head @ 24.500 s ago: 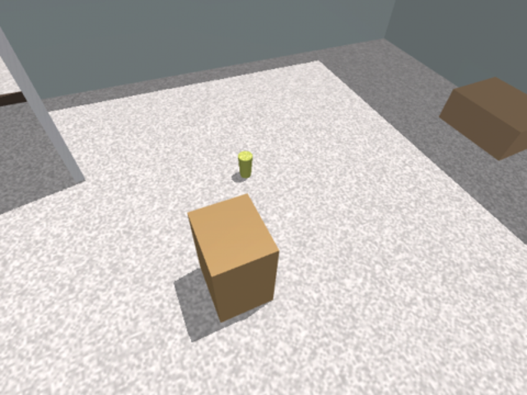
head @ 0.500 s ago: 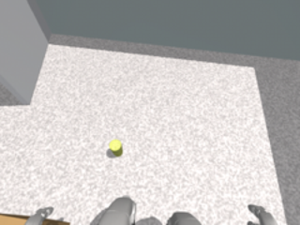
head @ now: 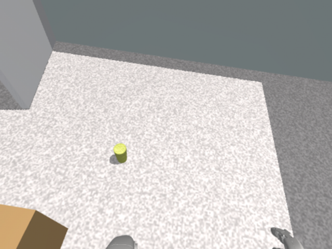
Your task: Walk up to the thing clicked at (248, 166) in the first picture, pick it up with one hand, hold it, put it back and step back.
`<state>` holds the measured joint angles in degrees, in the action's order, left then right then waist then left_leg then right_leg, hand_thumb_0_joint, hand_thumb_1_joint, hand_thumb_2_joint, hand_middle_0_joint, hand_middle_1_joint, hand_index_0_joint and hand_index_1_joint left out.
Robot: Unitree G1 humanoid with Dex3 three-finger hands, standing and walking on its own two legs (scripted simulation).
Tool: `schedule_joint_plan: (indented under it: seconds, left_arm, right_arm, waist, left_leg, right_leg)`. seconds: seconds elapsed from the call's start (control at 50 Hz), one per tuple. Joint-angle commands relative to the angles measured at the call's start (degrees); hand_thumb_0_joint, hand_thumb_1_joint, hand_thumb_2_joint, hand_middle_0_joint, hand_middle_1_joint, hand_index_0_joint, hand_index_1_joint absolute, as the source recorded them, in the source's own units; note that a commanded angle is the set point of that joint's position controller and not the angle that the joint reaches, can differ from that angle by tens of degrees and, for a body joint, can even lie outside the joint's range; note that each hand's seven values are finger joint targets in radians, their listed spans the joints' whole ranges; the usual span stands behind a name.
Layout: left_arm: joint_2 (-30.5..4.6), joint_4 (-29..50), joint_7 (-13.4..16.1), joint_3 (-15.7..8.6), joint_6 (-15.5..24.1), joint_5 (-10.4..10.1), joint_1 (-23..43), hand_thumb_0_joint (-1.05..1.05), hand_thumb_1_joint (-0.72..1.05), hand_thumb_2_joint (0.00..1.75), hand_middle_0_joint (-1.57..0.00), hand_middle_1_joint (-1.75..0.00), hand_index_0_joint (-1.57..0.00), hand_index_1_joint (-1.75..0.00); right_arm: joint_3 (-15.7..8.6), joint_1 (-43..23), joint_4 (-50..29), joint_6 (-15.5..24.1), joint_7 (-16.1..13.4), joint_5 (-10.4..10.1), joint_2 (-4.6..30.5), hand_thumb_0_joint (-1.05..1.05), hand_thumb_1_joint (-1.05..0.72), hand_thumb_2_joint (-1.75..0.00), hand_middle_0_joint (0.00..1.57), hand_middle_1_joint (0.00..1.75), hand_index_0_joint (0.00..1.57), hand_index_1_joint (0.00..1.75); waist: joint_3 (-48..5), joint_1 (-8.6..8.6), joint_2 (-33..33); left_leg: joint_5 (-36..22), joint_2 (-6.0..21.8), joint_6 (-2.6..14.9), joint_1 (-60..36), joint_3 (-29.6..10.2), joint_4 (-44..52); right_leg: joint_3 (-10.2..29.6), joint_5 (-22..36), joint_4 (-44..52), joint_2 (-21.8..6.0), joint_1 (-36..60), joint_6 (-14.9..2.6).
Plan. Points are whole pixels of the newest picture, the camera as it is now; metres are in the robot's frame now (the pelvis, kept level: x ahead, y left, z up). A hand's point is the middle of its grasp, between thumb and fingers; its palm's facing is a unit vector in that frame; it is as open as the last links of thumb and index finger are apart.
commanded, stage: walk up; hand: left
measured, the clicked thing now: (121, 154) +0.69 +0.26 -0.69
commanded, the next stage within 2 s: stand in 1.12 s
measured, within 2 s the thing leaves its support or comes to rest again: neither
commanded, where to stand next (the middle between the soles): +0.36 +0.05 m, yaw +2 degrees
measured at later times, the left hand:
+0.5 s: hand out of the picture +0.05 +0.28 -0.13, palm faces +0.07 -0.93 -0.37, open 7.4 cm
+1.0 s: hand out of the picture +0.10 +0.26 -0.13, palm faces +0.10 -0.94 -0.33, open 7.4 cm
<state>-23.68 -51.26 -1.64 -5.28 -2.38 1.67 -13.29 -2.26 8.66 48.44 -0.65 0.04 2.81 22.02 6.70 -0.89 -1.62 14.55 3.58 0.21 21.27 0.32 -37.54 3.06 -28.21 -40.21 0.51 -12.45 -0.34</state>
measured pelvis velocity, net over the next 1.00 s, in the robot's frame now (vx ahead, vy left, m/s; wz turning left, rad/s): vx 0.01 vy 0.00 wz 0.08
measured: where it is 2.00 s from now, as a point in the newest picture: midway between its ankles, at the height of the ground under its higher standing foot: outside the picture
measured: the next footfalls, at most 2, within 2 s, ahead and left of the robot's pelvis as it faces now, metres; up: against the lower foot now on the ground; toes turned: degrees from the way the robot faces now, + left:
right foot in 0.02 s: +0.07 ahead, -0.13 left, +0.00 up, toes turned +2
left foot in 0.30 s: +0.04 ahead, +0.12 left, +0.00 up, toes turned +2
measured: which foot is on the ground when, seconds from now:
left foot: down 0.00-0.04, up 0.06-0.28, down 0.30-1.00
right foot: up 0.00-0.00, down 0.02-1.00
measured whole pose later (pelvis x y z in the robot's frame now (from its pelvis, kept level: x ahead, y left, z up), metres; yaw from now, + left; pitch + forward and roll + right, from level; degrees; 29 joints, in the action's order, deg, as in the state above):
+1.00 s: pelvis +0.01 +0.00 +0.02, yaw +5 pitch -3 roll +0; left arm -20.2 -60.9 -0.4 -2.0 1.4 0.1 -3.6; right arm -0.5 6.0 62.0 0.3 0.6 0.6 19.3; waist 4.6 -0.5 -0.4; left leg 14.8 -0.1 -0.3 9.6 -2.3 -27.4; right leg -1.8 -13.8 -26.2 -2.0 -9.4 1.3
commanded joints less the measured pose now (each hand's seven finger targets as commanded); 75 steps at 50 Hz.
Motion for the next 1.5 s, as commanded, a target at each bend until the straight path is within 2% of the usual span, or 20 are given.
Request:
schedule_joint_plan:
  seconds: [0.0,0.02,0.04,0.08,0.2,0.28,0.3,0.32,0.34,0.36,0.54,0.56,0.58,0.6,0.62,0.66,0.72,0.76,0.84,1.48]
  left_arm:
    - [-13.2,0.9,1.5,-4.1,3.7,1.3,-7.0,0.00,0.90,0.90,-0.20,-0.30,-0.20,-0.30]
    - [-18.9,3.3,1.8,-4.9,3.6,1.3,-2.0,0.00,0.90,0.90,-0.20,-0.30,-0.20,-0.30]
    - [-18.2,4.4,1.7,-4.6,4.0,1.0,2.5,0.00,0.90,0.90,-0.20,-0.30,-0.20,-0.30]
    - [-13.5,4.4,2.1,-3.2,5.1,0.8,5.8,0.00,0.90,0.90,-0.20,-0.30,-0.20,-0.30]
    - [-13.6,3.1,1.9,-3.2,5.4,0.4,0.4,0.00,0.90,0.90,-0.20,-0.30,-0.20,-0.30]
    - [-11.7,3.0,1.8,-1.3,4.5,-0.8,1.3,0.00,0.90,0.90,-0.20,-0.30,-0.20,-0.30]
    - [-9.1,3.4,1.8,-0.4,4.4,-1.0,0.8,0.00,0.90,0.90,-0.20,-0.30,-0.20,-0.30]
    - [-6.3,3.7,1.7,0.5,4.3,-1.9,1.7,0.00,0.90,0.90,-0.20,-0.30,-0.20,-0.30]
    - [-10.0,2.9,2.3,-1.2,3.9,-1.8,3.2,0.00,0.90,0.90,-0.20,-0.30,-0.20,-0.30]
    - [-10.7,3.0,2.4,-0.9,3.8,-1.5,4.0,0.00,0.90,0.90,-0.20,-0.30,-0.20,-0.30]
    - [-8.2,-2.5,2.4,-0.8,5.5,-0.8,-1.7,0.00,0.90,0.90,-0.20,-0.30,-0.20,-0.30]
    - [-10.1,-2.4,2.8,-1.4,5.9,-0.3,-1.2,0.00,0.90,0.90,-0.20,-0.30,-0.20,-0.30]
    - [-13.6,-1.9,3.0,-1.8,6.3,-0.1,-0.2,0.00,0.90,0.90,-0.20,-0.30,-0.20,-0.30]
    - [-16.0,-0.7,2.7,-1.7,6.2,-0.2,5.4,0.00,0.90,0.90,-0.20,-0.30,-0.20,-0.30]
    - [-14.7,0.5,2.6,-1.4,6.2,-0.1,8.8,0.00,0.90,0.90,-0.20,-0.30,-0.20,-0.30]
    - [-12.3,-0.2,2.8,-0.5,6.2,-0.5,10.1,0.00,0.90,0.90,-0.20,-0.30,-0.20,-0.30]
    - [-10.1,-1.6,2.4,0.2,5.7,-1.3,9.5,0.00,0.90,0.90,-0.20,-0.30,-0.20,-0.30]
    - [-9.2,-2.7,2.2,0.2,5.3,-1.9,9.3,0.00,0.90,0.90,-0.20,-0.30,-0.20,-0.30]
    - [-9.6,-4.5,2.4,0.3,5.4,-2.0,10.0,0.00,0.90,0.90,-0.20,-0.30,-0.20,-0.30]
    - [-9.5,-11.4,2.0,3.0,4.9,-1.3,10.4,0.00,0.90,0.90,-0.20,-0.30,-0.20,-0.30]
  right_arm:
    - [-2.7,1.6,-4.5,0.0,-0.6,-1.1,9.0,0.00,-0.90,-0.90,0.20,0.30,0.20,0.30]
    - [-3.3,-3.6,-5.4,0.3,-1.3,-1.0,10.1,0.00,-0.90,-0.90,0.20,0.30,0.20,0.30]
    - [-4.2,-4.2,-4.2,0.4,-1.3,-1.5,12.9,0.00,-0.90,-0.90,0.20,0.30,0.20,0.30]
    - [-3.8,0.1,-1.2,1.1,-0.7,-2.3,11.6,0.00,-0.90,-0.90,0.20,0.30,0.20,0.30]
    - [-3.4,-0.3,0.1,2.1,0.5,-1.4,11.0,0.00,-0.90,-0.90,0.20,0.30,0.20,0.30]
    - [-3.8,4.5,2.5,3.3,0.5,-1.4,9.3,0.00,-0.90,-0.90,0.20,0.30,0.20,0.30]
    - [-4.6,7.4,3.1,3.7,0.1,-1.0,11.3,0.00,-0.90,-0.90,0.20,0.30,0.20,0.30]
    - [-5.4,6.9,2.7,4.0,-0.1,-1.0,15.2,0.00,-0.90,-0.90,0.20,0.30,0.20,0.30]
    - [-6.0,8.2,2.7,3.8,0.2,-1.2,18.2,0.00,-0.90,-0.90,0.20,0.30,0.20,0.30]
    - [-5.9,8.3,2.9,3.8,0.2,-1.1,17.1,0.00,-0.90,-0.90,0.20,0.30,0.20,0.30]
    - [-2.6,-1.5,0.8,2.1,0.1,-2.4,10.6,0.00,-0.90,-0.90,0.20,0.30,0.20,0.30]
    - [-1.6,-1.6,0.8,2.1,0.0,-3.0,7.9,0.00,-0.90,-0.90,0.20,0.30,0.20,0.30]
    - [-1.3,-0.9,0.9,1.8,0.0,-3.3,6.5,0.00,-0.90,-0.90,0.20,0.30,0.20,0.30]
    - [-2.1,0.4,2.5,1.2,-0.4,-2.9,8.1,0.00,-0.90,-0.90,0.20,0.30,0.20,0.30]
    - [-2.4,1.8,3.9,1.2,-0.4,-2.6,9.2,0.00,-0.90,-0.90,0.20,0.30,0.20,0.30]
    - [-2.0,2.1,5.1,1.7,-0.3,-2.7,8.6,0.00,-0.90,-0.90,0.20,0.30,0.20,0.30]
    - [-2.2,2.3,7.0,2.7,-0.2,-1.8,9.6,0.00,-0.90,-0.90,0.20,0.30,0.20,0.30]
    - [-2.3,-2.9,6.6,2.9,0.0,-2.3,11.8,0.00,-0.90,-0.90,0.20,0.30,0.20,0.30]
    - [-1.4,-3.4,8.6,2.7,-0.3,-2.4,10.1,0.00,-0.90,-0.90,0.20,0.30,0.20,0.30]
    - [-0.4,-7.3,13.4,2.9,-0.1,-2.5,9.9,0.00,-0.90,-0.90,0.20,0.30,0.20,0.30]
  waist:
    - [-4.8,-1.05,-5.3]
    - [-1.6,-3.58,-8.1]
    - [4.0,-1.94,-4.3]
    - [2.7,1.12,-2.2]
    - [0.0,-2.12,-8.1]
    - [-4.2,1.10,-6.0]
    - [-7.4,2.41,-1.1]
    - [-9.2,2.34,10.2]
    - [-7.8,3.21,9.8]
    - [-6.1,3.03,7.1]
    - [-7.1,-1.70,7.3]
    - [-7.8,-2.17,2.8]
    - [-8.0,-1.10,-3.9]
    - [-6.1,0.15,-5.6]
    - [-3.9,1.35,-4.1]
    - [-3.0,2.20,-4.7]
    - [-8.6,1.44,-3.5]
    - [-8.2,-0.55,0.0]
    - [-9.5,0.04,2.3]
    - [-9.9,0.83,1.5]
  left_leg:
    - [18.6,-2.9,1.12,15.4,-3.4,-7.5]
    - [18.7,-4.6,-0.49,11.3,-8.7,-12.1]
    - [15.4,-3.0,-1.03,8.2,-11.7,-16.1]
    - [8.4,-5.0,-0.57,8.5,-10.3,-15.6]
    - [11.0,-3.6,-1.02,3.2,-3.5,-2.7]
    - [-0.2,-5.5,1.12,-12.0,-0.2,13.9]
    - [-1.6,-1.1,2.74,-19.3,-7.4,16.0]
    - [1.5,9.5,8.40,-20.7,-25.0,19.5]
    - [7.2,15.1,14.62,-15.5,-31.3,21.2]
    - [6.9,14.8,15.56,-14.7,-30.6,21.3]
    - [-5.1,4.2,5.24,-1.0,-9.0,8.8]
    - [-4.6,2.1,2.66,3.4,-7.6,5.1]
    - [4.0,-3.2,0.28,5.0,-5.6,-1.0]
    - [15.7,-4.1,-0.18,-1.7,-5.1,-6.8]
    - [14.9,-2.7,-0.25,-4.0,-5.4,-6.7]
    - [9.0,-2.4,0.45,-5.4,-4.3,0.6]
    - [-14.5,1.5,2.02,-14.0,-8.0,11.6]
    - [-12.6,3.7,3.62,-8.9,-10.5,12.2]
    - [-17.2,2.2,2.29,-9.6,-7.3,12.8]
    - [-14.0,3.3,0.69,-16.1,-6.5,21.8]
  right_leg:
    - [20.2,-9.7,25.1,-9.8,11.8,-5.70]
    - [32.4,-20.6,29.3,-22.0,-6.2,-12.60]
    - [31.5,-22.1,29.6,-22.2,-13.4,-13.50]
    - [17.7,-3.2,25.6,-14.3,-5.4,-8.66]
    - [11.6,8.6,22.4,-15.0,1.7,-9.44]
    - [4.6,25.2,11.6,-11.5,-0.6,-6.19]
    - [2.2,26.4,4.7,-9.2,-4.7,-4.11]
    - [-4.4,10.9,-5.2,-0.5,-12.0,-0.84]
    - [-1.6,-6.8,-10.7,-0.7,-11.5,-1.33]
    - [1.4,-7.0,-14.0,-1.1,-13.7,-1.68]
    - [-4.5,16.7,16.5,-0.5,8.9,-0.51]
    - [3.1,18.3,17.8,-5.2,12.3,-2.07]
    - [17.6,13.0,23.0,-15.2,9.1,-6.30]
    - [21.6,9.3,24.1,-22.1,-1.8,-12.25]
    - [20.1,10.9,22.5,-21.6,-4.7,-13.04]
    - [11.7,18.3,20.1,-16.6,-4.3,-8.87]
    - [3.2,29.6,13.2,-9.9,-1.7,-2.72]
    - [-0.1,20.0,15.0,-6.1,2.7,-0.87]
    - [0.5,28.4,15.2,-7.9,7.5,-1.90]
    - [1.0,26.2,24.2,-8.4,7.6,-0.66]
